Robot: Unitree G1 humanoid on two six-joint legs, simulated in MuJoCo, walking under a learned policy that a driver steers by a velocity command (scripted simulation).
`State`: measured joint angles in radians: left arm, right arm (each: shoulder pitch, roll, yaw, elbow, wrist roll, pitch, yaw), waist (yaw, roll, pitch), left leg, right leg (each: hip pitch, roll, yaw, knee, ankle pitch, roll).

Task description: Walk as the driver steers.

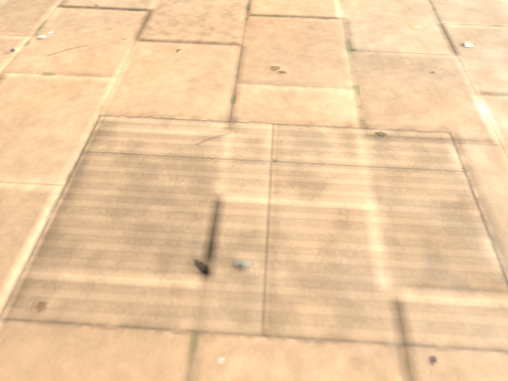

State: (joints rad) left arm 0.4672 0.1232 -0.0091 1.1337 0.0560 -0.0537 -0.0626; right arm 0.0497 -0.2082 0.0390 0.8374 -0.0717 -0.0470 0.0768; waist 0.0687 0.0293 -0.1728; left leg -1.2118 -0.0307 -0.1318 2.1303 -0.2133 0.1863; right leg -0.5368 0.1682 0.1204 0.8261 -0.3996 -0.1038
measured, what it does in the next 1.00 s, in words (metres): climbs: left foot 0.23 m higher, then right foot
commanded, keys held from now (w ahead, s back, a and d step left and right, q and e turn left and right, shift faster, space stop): w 0.22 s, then no key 0.78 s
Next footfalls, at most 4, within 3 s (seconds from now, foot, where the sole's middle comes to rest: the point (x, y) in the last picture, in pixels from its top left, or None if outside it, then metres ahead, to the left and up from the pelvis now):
0.20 left None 0.28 0.20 -0.50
1.00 right None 0.41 0.01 -0.50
1.22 left None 0.35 0.25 -0.50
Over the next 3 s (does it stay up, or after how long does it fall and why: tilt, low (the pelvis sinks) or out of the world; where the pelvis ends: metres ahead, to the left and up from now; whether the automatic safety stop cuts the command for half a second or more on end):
stays up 0.38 0.11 0.27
